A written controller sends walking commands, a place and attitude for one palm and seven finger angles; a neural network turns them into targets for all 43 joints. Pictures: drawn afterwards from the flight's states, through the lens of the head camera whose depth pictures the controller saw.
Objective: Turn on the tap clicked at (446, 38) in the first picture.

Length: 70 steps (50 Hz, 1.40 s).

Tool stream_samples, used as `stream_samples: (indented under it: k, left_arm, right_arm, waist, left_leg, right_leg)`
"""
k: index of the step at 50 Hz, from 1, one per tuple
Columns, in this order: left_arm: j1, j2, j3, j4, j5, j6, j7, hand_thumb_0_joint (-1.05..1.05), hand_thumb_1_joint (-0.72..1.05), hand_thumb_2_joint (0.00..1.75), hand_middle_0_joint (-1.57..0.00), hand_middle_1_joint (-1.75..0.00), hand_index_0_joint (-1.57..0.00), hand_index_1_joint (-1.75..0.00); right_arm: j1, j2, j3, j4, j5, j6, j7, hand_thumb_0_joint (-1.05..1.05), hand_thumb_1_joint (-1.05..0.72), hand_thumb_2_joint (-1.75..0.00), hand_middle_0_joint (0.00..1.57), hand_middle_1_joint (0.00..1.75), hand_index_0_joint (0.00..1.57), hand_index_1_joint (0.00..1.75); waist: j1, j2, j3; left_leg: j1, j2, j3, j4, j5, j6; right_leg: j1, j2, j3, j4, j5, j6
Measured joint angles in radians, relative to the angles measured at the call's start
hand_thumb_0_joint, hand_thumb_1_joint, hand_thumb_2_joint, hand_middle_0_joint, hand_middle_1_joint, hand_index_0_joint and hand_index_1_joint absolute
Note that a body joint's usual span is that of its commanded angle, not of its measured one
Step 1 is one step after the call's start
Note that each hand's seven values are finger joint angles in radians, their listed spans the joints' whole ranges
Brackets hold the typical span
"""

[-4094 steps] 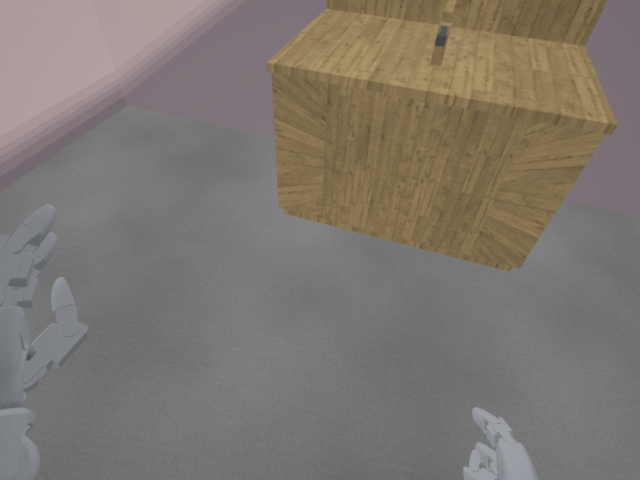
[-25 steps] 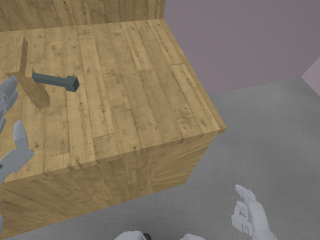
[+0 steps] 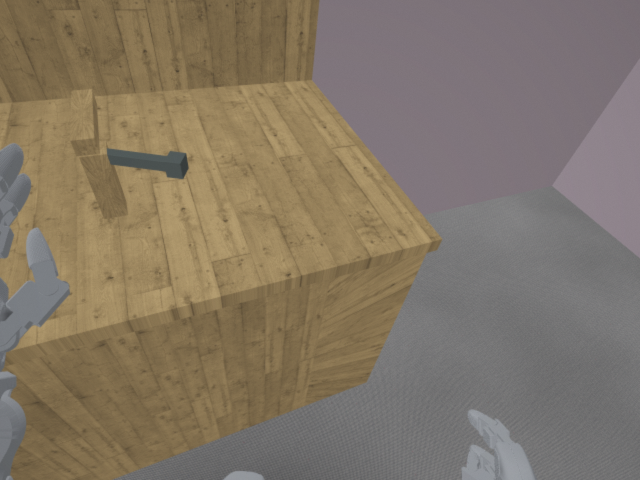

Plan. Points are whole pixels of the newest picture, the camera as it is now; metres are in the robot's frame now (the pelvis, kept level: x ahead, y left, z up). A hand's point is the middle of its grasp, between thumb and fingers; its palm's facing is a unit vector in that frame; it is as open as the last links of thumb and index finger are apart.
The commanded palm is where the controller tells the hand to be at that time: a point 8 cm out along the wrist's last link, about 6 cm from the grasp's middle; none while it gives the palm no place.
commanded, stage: come to a stop and stand still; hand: left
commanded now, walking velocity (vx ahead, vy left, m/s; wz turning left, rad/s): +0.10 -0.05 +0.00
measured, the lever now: (176, 165) +0.50 +0.26 +0.11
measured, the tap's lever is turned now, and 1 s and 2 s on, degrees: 64 64 64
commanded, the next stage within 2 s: look again from close up in 1.22 s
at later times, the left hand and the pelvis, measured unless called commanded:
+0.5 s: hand (36, 322) +0.19 +0.26 +0.19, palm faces +0.50 -0.81 -0.30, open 7.4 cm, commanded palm +0.12 +0.29 +0.21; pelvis -0.01 +0.00 +0.03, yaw +7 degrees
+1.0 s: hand out of the picture +0.19 +0.29 +0.20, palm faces +0.48 -0.81 -0.33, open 7.4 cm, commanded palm +0.12 +0.32 +0.21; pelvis -0.01 +0.03 +0.03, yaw +7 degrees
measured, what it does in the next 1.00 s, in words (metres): steps on the spot: left foot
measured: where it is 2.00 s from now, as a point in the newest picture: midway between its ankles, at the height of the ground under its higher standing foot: outside the picture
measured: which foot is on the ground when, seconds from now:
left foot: down 0.00-0.18, up 0.20-0.46, down 0.48-1.00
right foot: down 0.00-1.00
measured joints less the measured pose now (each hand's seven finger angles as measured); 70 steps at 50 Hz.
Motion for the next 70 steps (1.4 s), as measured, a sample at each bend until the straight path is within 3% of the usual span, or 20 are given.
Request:
stream_samples:
  k: [2, 4, 8, 11, 13, 16, 20, 24, 25, 29, 34, 38, 42, 46, 50, 55, 58, 66, 68, 70]
  left_arm:
    - [-0.014, 0.009, 0.01, 0.032, -0.002, 0.012, -0.01, 0.01, 0.89, 0.9, -0.21, -0.3, -0.21, -0.3]
    - [0.004, 0.029, 0.018, 0.024, 0.0, 0.016, -0.021, 0.01, 0.89, 0.9, -0.21, -0.3, -0.21, -0.3]
    - [0.111, 0.077, 0.034, -0.051, 0.003, -0.024, -0.031, 0.02, 0.89, 0.9, -0.21, -0.3, -0.21, -0.3]
    - [0.158, 0.088, 0.044, -0.071, 0.008, -0.048, -0.039, 0.01, 0.89, 0.9, -0.21, -0.3, -0.21, -0.31]
    - [0.168, 0.07, 0.043, -0.038, 0.005, -0.053, -0.041, 0.01, 0.89, 0.9, -0.21, -0.3, -0.21, -0.31]
    - [0.174, 0.015, 0.047, 0.069, -0.002, -0.05, -0.027, 0.01, 0.88, 0.9, -0.21, -0.3, -0.22, -0.31]
    - [0.087, -0.049, 0.0, 0.197, 0.01, -0.014, 0.003, 0.01, 0.89, 0.9, -0.21, -0.3, -0.21, -0.31]
    - [0.034, -0.091, -0.075, 0.128, 0.017, 0.007, 0.016, 0.01, 0.89, 0.9, -0.21, -0.3, -0.21, -0.3]
    - [0.03, -0.086, -0.085, 0.093, 0.018, 0.004, 0.018, 0.02, 0.89, 0.9, -0.21, -0.3, -0.21, -0.3]
    - [0.063, -0.007, -0.055, -0.022, 0.021, -0.009, 0.019, 0.02, 0.89, 0.9, -0.21, -0.3, -0.21, -0.3]
    - [0.111, 0.064, 0.014, -0.035, 0.013, -0.025, 0.009, 0.01, 0.89, 0.9, -0.21, -0.3, -0.21, -0.31]
    - [0.13, 0.042, 0.03, 0.012, -0.007, -0.022, 0.012, 0.01, 0.89, 0.9, -0.21, -0.3, -0.21, -0.31]
    - [0.114, -0.023, -0.016, 0.079, -0.004, 0.026, 0.02, 0.01, 0.89, 0.9, -0.21, -0.3, -0.21, -0.3]
    - [0.076, -0.056, -0.069, 0.071, 0.005, 0.06, 0.027, 0.01, 0.89, 0.9, -0.21, -0.3, -0.21, -0.3]
    - [0.066, -0.025, -0.075, -0.002, 0.006, 0.047, 0.029, 0.02, 0.89, 0.9, -0.21, -0.3, -0.21, -0.3]
    - [0.104, 0.037, -0.018, -0.038, -0.002, 0.0, 0.026, 0.02, 0.89, 0.9, -0.21, -0.3, -0.21, -0.3]
    - [0.133, 0.044, 0.001, -0.011, -0.009, -0.008, 0.023, 0.01, 0.89, 0.9, -0.21, -0.3, -0.21, -0.3]
    - [0.12, -0.032, -0.053, 0.08, -0.001, 0.028, 0.025, 0.01, 0.89, 0.9, -0.21, -0.3, -0.21, -0.3]
    - [-0.004, 0.042, -0.067, 0.114, 0.024, 0.004, 0.01, 0.02, 0.89, 0.9, -0.21, -0.3, -0.21, -0.31]
    - [-0.129, 0.099, -0.01, 0.154, 0.033, -0.024, 0.004, 0.02, 0.88, 0.9, -0.21, -0.3, -0.21, -0.31]
  right_arm:
    - [-0.007, 0.021, 0.002, 0.007, -0.006, -0.018, 0.001, 0.01, -0.91, -0.9, 0.2, 0.3, 0.2, 0.3]
    - [0.009, 0.043, 0.012, -0.001, -0.009, -0.037, 0.01, 0.01, -0.91, -0.9, 0.19, 0.3, 0.2, 0.3]
    - [0.077, 0.057, 0.037, -0.037, -0.009, -0.05, 0.023, 0.01, -0.91, -0.9, 0.2, 0.3, 0.2, 0.3]
    - [0.088, 0.029, 0.032, -0.02, -0.003, -0.032, 0.02, 0.01, -0.9, -0.9, 0.2, 0.3, 0.21, 0.3]
    - [0.091, 0.015, 0.03, 0.026, 0.003, -0.021, 0.011, 0.01, -0.9, -0.9, 0.2, 0.3, 0.21, 0.3]
    - [0.096, -0.005, 0.025, 0.059, 0.002, -0.022, -0.003, 0.01, -0.9, -0.9, 0.2, 0.3, 0.21, 0.3]
    - [0.082, -0.036, 0.009, 0.058, -0.005, -0.064, -0.028, 0.01, -0.91, -0.9, 0.2, 0.3, 0.21, 0.3]
    - [0.04, -0.066, -0.008, 0.026, -0.014, -0.105, -0.039, 0.01, -0.91, -0.9, 0.2, 0.3, 0.2, 0.3]
    - [0.019, -0.063, -0.014, 0.02, -0.013, -0.108, -0.039, 0.01, -0.91, -0.9, 0.2, 0.3, 0.2, 0.3]
    - [-0.051, -0.027, -0.012, -0.041, -0.002, -0.091, -0.03, 0.01, -0.91, -0.9, 0.2, 0.3, 0.2, 0.3]
    - [-0.048, -0.015, 0.004, -0.084, 0.014, -0.077, -0.017, 0.01, -0.91, -0.9, 0.19, 0.3, 0.2, 0.3]
    - [-0.027, -0.009, 0.021, -0.064, 0.016, -0.05, -0.014, 0.01, -0.91, -0.9, 0.2, 0.3, 0.2, 0.3]
    - [-0.003, -0.008, 0.036, -0.034, 0.011, -0.029, -0.023, 0.01, -0.91, -0.9, 0.2, 0.3, 0.21, 0.3]
    - [0.005, 0.002, 0.045, -0.02, 0.008, -0.028, -0.032, 0.01, -0.91, -0.9, 0.2, 0.3, 0.21, 0.3]
    - [-0.002, 0.016, 0.051, -0.029, 0.007, -0.037, -0.03, 0.01, -0.91, -0.9, 0.2, 0.3, 0.21, 0.3]
    - [-0.004, 0.014, 0.043, -0.053, 0.009, -0.036, -0.025, 0.01, -0.9, -0.9, 0.2, 0.3, 0.21, 0.3]
    - [0.002, 0.003, 0.037, -0.057, 0.013, -0.029, -0.025, 0.01, -0.9, -0.9, 0.2, 0.3, 0.21, 0.3]
    - [0.025, -0.019, 0.032, -0.029, 0.013, -0.028, -0.041, 0.01, -0.91, -0.9, 0.2, 0.3, 0.21, 0.3]
    - [0.061, -0.034, 0.07, -0.072, 0.036, -0.044, -0.076, 0.01, -0.91, -0.9, 0.2, 0.3, 0.2, 0.3]
    - [0.03, -0.021, 0.083, -0.047, 0.013, -0.074, -0.053, 0.01, -0.91, -0.9, 0.2, 0.3, 0.2, 0.3]
  waist:
    - [-0.016, -0.007, 0.008]
    - [-0.037, 0.002, 0.008]
    - [-0.051, 0.037, -0.024]
    - [-0.038, 0.093, -0.013]
    - [-0.013, 0.093, -0.032]
    - [0.014, 0.076, -0.086]
    - [0.021, 0.059, -0.083]
    - [0.021, 0.062, -0.042]
    - [0.016, 0.052, -0.028]
    - [0.005, -0.004, 0.009]
    - [-0.013, 0.086, -0.01]
    - [0.008, 0.1, -0.031]
    - [0.026, 0.093, -0.03]
    - [0.027, 0.073, -0.008]
    - [0.009, 0.054, 0.006]
    - [-0.015, 0.064, -0.01]
    - [-0.018, 0.08, -0.028]
    - [0.013, 0.087, -0.039]
    - [0.047, 0.08, -0.024]
    - [0.066, 0.057, 0.007]
  left_leg:
    - [0.005, -0.012, 0.013, -0.028, 0.008, 0.006]
    - [0.009, -0.015, 0.001, -0.091, 0.044, 0.013]
    - [-0.033, 0.012, 0.003, -0.143, 0.009, 0.012]
    - [-0.122, 0.026, 0.007, 0.098, -0.123, 0.016]
    - [-0.161, 0.006, 0.03, 0.288, -0.106, 0.007]
    - [-0.17, 0.005, 0.076, 0.364, -0.032, 0.0]
    - [-0.045, 0.028, 0.124, 0.053, -0.007, 0.021]
    - [0.142, 0.052, 0.127, -0.305, 0.082, 0.052]
    - [0.16, 0.052, 0.126, -0.333, 0.071, 0.031]
    - [0.161, 0.031, 0.157, -0.297, 0.054, 0.004]
    - [0.129, 0.069, 0.113, -0.25, 0.027, 0.005]
    - [0.124, 0.066, 0.117, -0.255, 0.021, 0.008]
    - [0.148, 0.049, 0.127, -0.279, 0.028, 0.022]
    - [0.162, 0.039, 0.124, -0.285, 0.033, 0.029]
    - [0.161, 0.039, 0.121, -0.288, 0.041, 0.031]
    - [0.151, 0.043, 0.122, -0.296, 0.053, 0.033]
    - [0.148, 0.043, 0.124, -0.304, 0.059, 0.035]
    - [0.154, 0.037, 0.126, -0.321, 0.078, 0.04]
    - [0.118, 0.037, 0.111, -0.289, 0.077, 0.039]
    - [0.1, 0.042, 0.119, -0.283, 0.085, 0.031]
  right_leg:
    - [-0.065, 0.03, 0.033, 0.102, 0.004, 0.001]
    - [-0.103, 0.053, 0.026, 0.117, 0.039, 0.001]
    - [-0.005, 0.054, -0.008, -0.211, 0.044, -0.014]
    - [0.019, 0.061, -0.057, -0.29, 0.217, -0.037]
    - [0.035, 0.051, -0.058, -0.313, 0.216, -0.04]
    - [0.047, 0.031, -0.031, -0.382, 0.237, -0.037]
    - [0.065, -0.004, -0.032, -0.434, 0.266, -0.022]
    - [0.063, 0.003, -0.055, -0.397, 0.241, -0.007]
    - [0.054, 0.001, -0.056, -0.37, 0.227, -0.003]
    - [0.033, -0.026, -0.026, -0.301, 0.202, 0.016]
    - [0.088, 0.013, -0.073, -0.413, 0.237, 0.004]
    - [0.086, 0.01, -0.068, -0.429, 0.24, 0.012]
    - [0.098, -0.007, -0.059, -0.432, 0.238, 0.028]
    - [0.114, -0.016, -0.062, -0.434, 0.239, 0.035]
    - [0.119, -0.015, -0.065, -0.449, 0.253, 0.035]
    - [0.117, -0.011, -0.065, -0.477, 0.276, 0.038]
    - [0.116, -0.011, -0.062, -0.491, 0.288, 0.041]
    - [0.118, -0.016, -0.062, -0.497, 0.301, 0.044]
    - [0.088, -0.017, -0.077, -0.467, 0.294, 0.044]
    - [0.057, -0.013, -0.068, -0.441, 0.294, 0.032]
